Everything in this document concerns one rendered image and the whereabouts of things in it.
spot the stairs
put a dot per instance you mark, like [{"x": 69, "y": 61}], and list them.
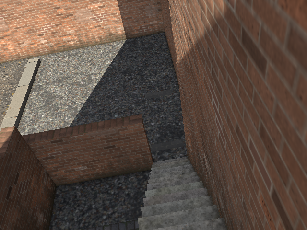
[{"x": 176, "y": 199}]

